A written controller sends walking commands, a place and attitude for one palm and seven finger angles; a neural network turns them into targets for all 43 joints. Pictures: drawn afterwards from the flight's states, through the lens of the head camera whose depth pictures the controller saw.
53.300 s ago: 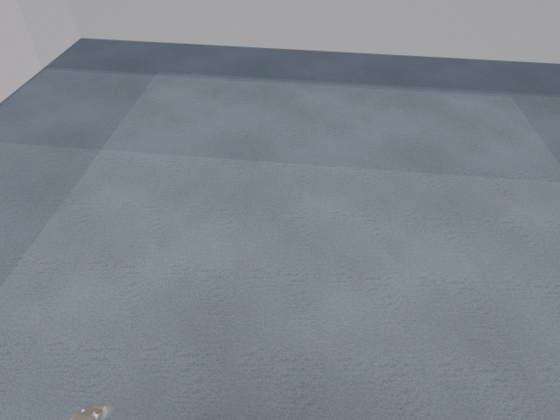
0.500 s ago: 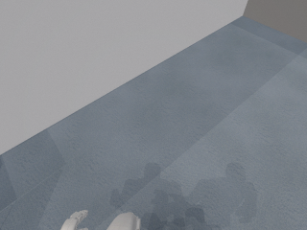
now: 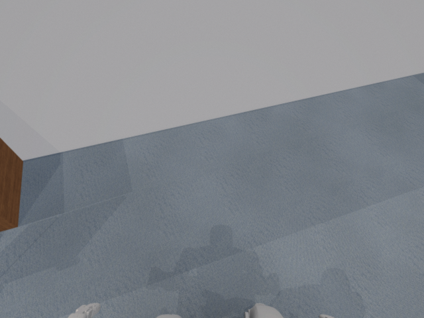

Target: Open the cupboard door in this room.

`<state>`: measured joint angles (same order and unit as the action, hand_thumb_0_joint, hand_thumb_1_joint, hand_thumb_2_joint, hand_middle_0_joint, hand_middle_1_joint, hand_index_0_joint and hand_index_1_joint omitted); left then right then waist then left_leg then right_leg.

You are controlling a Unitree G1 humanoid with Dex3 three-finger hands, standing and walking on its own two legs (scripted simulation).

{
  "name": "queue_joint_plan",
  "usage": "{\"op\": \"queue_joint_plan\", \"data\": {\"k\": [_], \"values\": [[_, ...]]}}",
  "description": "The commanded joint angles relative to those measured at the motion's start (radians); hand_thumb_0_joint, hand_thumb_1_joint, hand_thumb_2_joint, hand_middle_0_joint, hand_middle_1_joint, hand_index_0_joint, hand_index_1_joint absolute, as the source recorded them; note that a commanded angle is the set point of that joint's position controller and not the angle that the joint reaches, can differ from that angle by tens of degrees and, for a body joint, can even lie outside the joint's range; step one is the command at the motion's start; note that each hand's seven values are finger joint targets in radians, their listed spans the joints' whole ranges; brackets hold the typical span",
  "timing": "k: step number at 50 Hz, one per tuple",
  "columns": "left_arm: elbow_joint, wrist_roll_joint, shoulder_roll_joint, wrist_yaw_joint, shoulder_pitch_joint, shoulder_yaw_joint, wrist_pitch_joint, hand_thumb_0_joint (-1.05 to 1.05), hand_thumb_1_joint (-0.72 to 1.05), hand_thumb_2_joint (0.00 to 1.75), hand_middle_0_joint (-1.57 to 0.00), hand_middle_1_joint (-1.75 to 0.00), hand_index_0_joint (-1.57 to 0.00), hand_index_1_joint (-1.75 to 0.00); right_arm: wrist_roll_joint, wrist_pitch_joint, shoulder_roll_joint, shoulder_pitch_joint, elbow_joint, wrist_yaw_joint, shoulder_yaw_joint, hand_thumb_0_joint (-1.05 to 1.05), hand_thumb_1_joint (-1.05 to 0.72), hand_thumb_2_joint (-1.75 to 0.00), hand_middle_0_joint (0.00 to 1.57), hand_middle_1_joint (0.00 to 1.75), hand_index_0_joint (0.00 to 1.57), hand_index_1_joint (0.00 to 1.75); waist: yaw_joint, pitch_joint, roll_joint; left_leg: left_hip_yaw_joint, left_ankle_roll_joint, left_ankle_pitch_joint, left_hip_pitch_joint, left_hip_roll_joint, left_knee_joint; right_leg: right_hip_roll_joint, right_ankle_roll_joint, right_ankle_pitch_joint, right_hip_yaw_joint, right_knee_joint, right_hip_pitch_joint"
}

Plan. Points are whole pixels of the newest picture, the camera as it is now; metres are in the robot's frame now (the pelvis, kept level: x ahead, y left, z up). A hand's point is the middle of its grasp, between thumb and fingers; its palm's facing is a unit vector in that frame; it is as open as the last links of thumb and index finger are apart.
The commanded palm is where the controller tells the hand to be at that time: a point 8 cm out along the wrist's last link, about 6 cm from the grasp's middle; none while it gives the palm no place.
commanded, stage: turn to face it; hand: left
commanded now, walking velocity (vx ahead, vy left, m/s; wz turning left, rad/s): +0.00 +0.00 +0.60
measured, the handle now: out of the picture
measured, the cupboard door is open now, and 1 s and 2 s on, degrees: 42 42 42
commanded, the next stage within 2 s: take the last steps up to it in 1.66 s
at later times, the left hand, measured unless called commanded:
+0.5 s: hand out of the picture -0.01 +0.20 -0.19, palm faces +0.35 -0.91 -0.21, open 7.4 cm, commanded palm none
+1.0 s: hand out of the picture +0.01 +0.20 -0.15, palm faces +0.56 -0.78 -0.27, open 7.4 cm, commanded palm none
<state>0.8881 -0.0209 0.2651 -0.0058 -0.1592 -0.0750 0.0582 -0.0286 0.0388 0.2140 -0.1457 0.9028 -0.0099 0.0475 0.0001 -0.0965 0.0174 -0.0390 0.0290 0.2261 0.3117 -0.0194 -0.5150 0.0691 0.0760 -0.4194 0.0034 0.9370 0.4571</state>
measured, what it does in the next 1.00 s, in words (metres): steps on the spot, turning left: right foot, then left foot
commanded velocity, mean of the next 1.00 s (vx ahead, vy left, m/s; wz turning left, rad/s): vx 0.00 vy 0.00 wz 0.60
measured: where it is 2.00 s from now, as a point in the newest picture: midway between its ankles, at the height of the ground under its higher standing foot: outside the picture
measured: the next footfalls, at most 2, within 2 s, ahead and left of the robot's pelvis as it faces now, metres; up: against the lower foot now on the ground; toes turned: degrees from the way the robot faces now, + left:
right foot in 0.12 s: +0.05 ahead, -0.15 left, +0.00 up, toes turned +4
left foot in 0.48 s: +0.03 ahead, +0.11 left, +0.00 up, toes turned +25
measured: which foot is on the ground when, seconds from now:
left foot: down 0.00-0.12, up 0.14-0.46, down 0.48-0.96, up 0.98-1.00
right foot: up 0.00-0.10, down 0.12-0.48, up 0.50-0.94, down 0.96-1.00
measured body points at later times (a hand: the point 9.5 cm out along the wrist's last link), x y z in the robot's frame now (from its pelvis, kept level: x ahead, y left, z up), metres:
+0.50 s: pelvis +0.01 -0.01 -0.02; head +0.05 +0.03 +0.43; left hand -0.03 +0.25 -0.17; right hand +0.20 -0.22 -0.14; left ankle +0.00 +0.09 -0.74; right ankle +0.01 -0.16 -0.73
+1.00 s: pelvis +0.02 -0.03 -0.01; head +0.06 -0.02 +0.44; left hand -0.02 +0.25 -0.13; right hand +0.21 -0.21 -0.16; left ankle -0.01 +0.08 -0.72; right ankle +0.09 -0.14 -0.74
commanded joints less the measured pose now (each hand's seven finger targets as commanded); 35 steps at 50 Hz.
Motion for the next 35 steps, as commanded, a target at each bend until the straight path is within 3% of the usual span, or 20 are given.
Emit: {"op": "queue_joint_plan", "data": {"k": [1, 3, 4, 5, 6, 7, 8, 10, 11, 15, 18, 20, 22, 23, 24, 25, 27, 29, 30, 35], "values": [[-0.091, 0.006, 0.050, -0.008, -0.007, -0.010, -0.034, 0.00, 0.90, 0.90, -0.20, -0.30, -0.20, -0.30, -0.001, -0.011, 0.219, -0.014, -0.065, 0.014, 0.074, 0.00, -0.90, -0.90, 0.20, 0.30, 0.20, 0.30, -0.023, 0.139, -0.195, -0.292, 0.125, -0.190, -0.073, 0.215, 0.156, -0.046, -0.007, -0.003, 0.025, -0.176, -0.090], [-0.082, 0.010, 0.055, -0.012, -0.054, -0.013, -0.044, 0.00, 0.90, 0.90, -0.20, -0.30, -0.20, -0.30, 0.005, -0.007, 0.212, 0.005, -0.073, 0.013, 0.078, 0.00, -0.90, -0.90, 0.20, 0.30, 0.20, 0.30, 0.003, 0.156, -0.176, -0.304, 0.103, -0.223, -0.021, 0.186, 0.105, -0.068, -0.016, 0.076, 0.034, -0.335, -0.218], [-0.074, 0.011, 0.068, -0.016, -0.092, -0.019, -0.052, 0.00, 0.90, 0.90, -0.20, -0.30, -0.20, -0.30, 0.011, -0.007, 0.202, 0.017, -0.079, 0.013, 0.077, 0.00, -0.90, -0.90, 0.20, 0.30, 0.20, 0.30, 0.025, 0.169, -0.146, -0.294, 0.073, -0.194, 0.032, 0.154, 0.059, -0.056, -0.022, 0.160, 0.031, -0.471, -0.321], [-0.073, 0.001, 0.127, -0.024, -0.132, -0.031, -0.063, 0.00, 0.90, 0.90, -0.20, -0.30, -0.20, -0.30, 0.020, -0.007, 0.161, 0.020, -0.089, 0.006, 0.073, 0.00, -0.90, -0.90, 0.20, 0.30, 0.20, 0.30, 0.049, 0.185, -0.016, -0.234, 0.019, -0.057, 0.155, 0.085, -0.055, 0.067, -0.052, 0.159, -0.093, -0.611, -0.456], [-0.073, -0.012, 0.202, -0.030, -0.141, -0.045, -0.070, 0.00, 0.90, 0.90, -0.20, -0.30, -0.20, -0.30, 0.024, -0.010, 0.098, 0.011, -0.108, 0.001, 0.064, 0.00, -0.90, -0.90, 0.20, 0.30, 0.20, 0.30, 0.053, 0.171, 0.243, -0.027, -0.064, 0.280, 0.306, -0.068, -0.292, 0.340, -0.164, 0.228, -0.349, -0.681, -0.506], [-0.085, -0.008, 0.217, -0.028, -0.116, -0.034, -0.064, 0.00, 0.90, 0.90, -0.20, -0.30, -0.20, -0.30, 0.013, -0.008, 0.120, 0.020, -0.117, -0.005, 0.065, 0.00, -0.90, -0.90, 0.20, 0.30, 0.20, 0.30, 0.046, 0.139, 0.207, -0.022, -0.062, 0.391, 0.293, -0.040, -0.522, 0.431, -0.240, 0.286, -0.355, -0.676, -0.372], [-0.085, -0.003, 0.164, -0.033, -0.081, -0.029, -0.071, 0.00, 0.90, 0.90, -0.20, -0.30, -0.20, -0.30, 0.009, 0.004, 0.124, 0.028, -0.093, -0.003, 0.069, 0.00, -0.90, -0.90, 0.20, 0.30, 0.20, 0.30, 0.023, 0.122, 0.250, -0.043, -0.066, 0.354, 0.307, -0.005, -0.649, 0.371, -0.234, 0.359, -0.326, -0.656, -0.335], [-0.099, 0.002, 0.106, -0.032, -0.009, -0.012, -0.068, 0.00, 0.90, 0.90, -0.20, -0.30, -0.20, -0.30, 0.014, 0.015, 0.110, 0.001, -0.065, -0.013, 0.066, 0.00, -0.90, -0.90, 0.20, 0.30, 0.20, 0.30, -0.018, 0.097, 0.206, -0.009, -0.088, 0.232, 0.302, 0.036, -0.719, 0.273, -0.198, 0.517, -0.108, -0.600, -0.334], [-0.101, 0.002, 0.097, -0.030, -0.016, -0.006, -0.072, 0.00, 0.90, 0.90, -0.20, -0.30, -0.20, -0.30, 0.015, 0.017, 0.099, 0.012, -0.059, -0.018, 0.057, 0.00, -0.90, -0.90, 0.20, 0.30, 0.20, 0.30, -0.016, 0.091, 0.193, 0.016, -0.097, 0.208, 0.291, 0.040, -0.694, 0.248, -0.183, 0.590, -0.046, -0.588, -0.342], [-0.066, -0.005, 0.124, -0.030, -0.102, -0.017, -0.075, 0.00, 0.90, 0.90, -0.20, -0.30, -0.20, -0.30, 0.020, 0.015, 0.068, 0.077, -0.067, -0.024, 0.043, 0.00, -0.90, -0.90, 0.20, 0.30, 0.20, 0.30, 0.028, 0.115, 0.168, 0.090, -0.105, 0.239, 0.234, 0.038, -0.457, 0.265, -0.178, 0.732, 0.024, -0.544, -0.441], [-0.048, -0.008, 0.162, -0.027, -0.136, -0.027, -0.071, 0.00, 0.90, 0.90, -0.20, -0.30, -0.20, -0.30, 0.023, 0.009, 0.061, 0.107, -0.074, -0.027, 0.032, 0.00, -0.90, -0.90, 0.20, 0.30, 0.20, 0.30, 0.046, 0.120, 0.196, 0.137, -0.093, 0.241, 0.171, 0.026, -0.301, 0.283, -0.177, 0.792, 0.053, -0.505, -0.453], [-0.041, -0.010, 0.167, -0.025, -0.128, -0.034, -0.068, 0.00, 0.90, 0.90, -0.20, -0.30, -0.20, -0.30, 0.024, 0.001, 0.065, 0.084, -0.075, -0.024, 0.031, 0.00, -0.90, -0.90, 0.20, 0.30, 0.20, 0.30, 0.032, 0.131, 0.206, 0.153, -0.081, 0.204, 0.096, 0.021, -0.176, 0.295, -0.163, 0.771, 0.071, -0.454, -0.432], [-0.047, 0.002, 0.174, -0.017, -0.107, -0.038, -0.064, 0.00, 0.90, 0.90, -0.20, -0.30, -0.20, -0.30, 0.018, -0.007, 0.100, 0.004, -0.058, -0.021, 0.039, 0.00, -0.90, -0.90, 0.20, 0.30, 0.20, 0.30, -0.019, 0.167, 0.141, 0.166, -0.060, 0.028, -0.093, 0.000, 0.014, 0.266, -0.103, 0.710, 0.135, -0.326, -0.335], [-0.068, 0.010, 0.145, -0.012, -0.093, -0.036, -0.059, 0.00, 0.90, 0.90, -0.20, -0.30, -0.20, -0.30, 0.011, -0.016, 0.175, -0.071, -0.045, -0.017, 0.058, 0.00, -0.90, -0.90, 0.20, 0.30, 0.20, 0.30, -0.063, 0.221, -0.016, 0.026, -0.006, -0.183, -0.284, 0.117, 0.080, 0.220, -0.047, 0.511, 0.182, -0.151, -0.169], [-0.115, 0.016, 0.064, -0.004, -0.059, -0.013, -0.053, 0.00, 0.90, 0.90, -0.20, -0.30, -0.20, -0.30, 0.004, -0.020, 0.299, -0.157, -0.038, -0.010, 0.090, 0.00, -0.90, -0.90, 0.20, 0.30, 0.20, 0.30, -0.109, 0.243, -0.345, -0.383, 0.163, -0.585, -0.398, 0.413, 0.122, 0.064, 0.027, -0.218, 0.187, 0.099, 0.114], [-0.141, 0.000, 0.082, -0.017, 0.007, -0.006, -0.035, 0.00, 0.90, 0.90, -0.20, -0.30, -0.20, -0.30, 0.010, -0.010, 0.310, -0.213, -0.019, -0.006, 0.086, 0.00, -0.90, -0.90, 0.20, 0.30, 0.20, 0.30, -0.123, 0.241, -0.228, -0.385, 0.210, -0.507, -0.338, 0.459, 0.123, 0.064, 0.002, -0.277, 0.057, 0.203, 0.122], [-0.116, 0.005, 0.068, -0.019, 0.054, -0.012, -0.034, 0.00, 0.90, 0.90, -0.20, -0.30, -0.20, -0.30, 0.005, -0.020, 0.261, -0.134, -0.040, 0.022, 0.077, 0.00, -0.90, -0.90, 0.20, 0.30, 0.20, 0.30, -0.093, 0.184, -0.232, -0.343, 0.187, -0.396, -0.239, 0.361, 0.150, 0.061, 0.004, -0.145, -0.012, 0.262, 0.166], [-0.077, 0.001, 0.069, -0.008, 0.008, -0.016, -0.027, 0.00, 0.90, 0.90, -0.20, -0.30, -0.20, -0.30, 0.005, -0.026, 0.217, -0.041, -0.057, 0.026, 0.058, 0.00, -0.90, -0.90, 0.20, 0.30, 0.20, 0.30, -0.031, 0.141, -0.174, -0.241, 0.139, -0.325, -0.160, 0.279, 0.177, 0.053, 0.007, -0.015, -0.022, 0.251, 0.125], [-0.066, 0.000, 0.068, -0.005, -0.008, -0.016, -0.028, 0.00, 0.90, 0.90, -0.20, -0.30, -0.20, -0.30, 0.007, -0.030, 0.206, -0.032, -0.060, 0.026, 0.055, 0.00, -0.90, -0.90, 0.20, 0.30, 0.20, 0.30, -0.020, 0.147, -0.155, -0.218, 0.129, -0.317, -0.161, 0.258, 0.178, 0.048, 0.008, 0.014, -0.020, 0.227, 0.104], [-0.076, 0.001, 0.063, -0.006, 0.008, -0.014, -0.027, 0.00, 0.90, 0.90, -0.20, -0.30, -0.20, -0.30, 0.006, -0.027, 0.212, -0.052, -0.046, 0.021, 0.059, 0.00, -0.90, -0.90, 0.20, 0.30, 0.20, 0.30, -0.024, 0.142, -0.123, -0.262, 0.139, -0.215, -0.151, 0.242, 0.197, 0.014, 0.013, 0.019, -0.013, 0.077, 0.066]]}}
